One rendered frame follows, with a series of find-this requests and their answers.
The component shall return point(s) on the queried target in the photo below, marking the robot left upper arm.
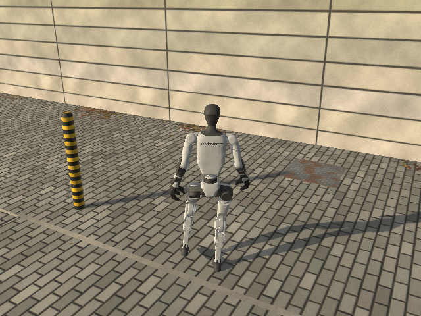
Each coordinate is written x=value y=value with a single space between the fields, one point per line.
x=187 y=149

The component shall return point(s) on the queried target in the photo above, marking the humanoid robot torso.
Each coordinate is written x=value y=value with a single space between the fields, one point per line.
x=211 y=152

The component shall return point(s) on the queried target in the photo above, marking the humanoid robot head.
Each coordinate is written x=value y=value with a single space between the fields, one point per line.
x=212 y=114

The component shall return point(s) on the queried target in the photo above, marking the right robot forearm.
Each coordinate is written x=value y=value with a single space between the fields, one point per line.
x=242 y=172

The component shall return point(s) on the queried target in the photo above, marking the left robot forearm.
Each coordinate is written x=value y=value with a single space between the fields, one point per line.
x=178 y=175

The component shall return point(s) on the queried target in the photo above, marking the robot left hand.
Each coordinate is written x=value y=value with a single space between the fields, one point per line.
x=173 y=191

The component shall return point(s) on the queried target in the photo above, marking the robot right hand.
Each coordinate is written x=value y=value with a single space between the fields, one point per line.
x=239 y=181

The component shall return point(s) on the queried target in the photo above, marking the robot right upper arm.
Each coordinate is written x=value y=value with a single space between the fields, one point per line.
x=235 y=149

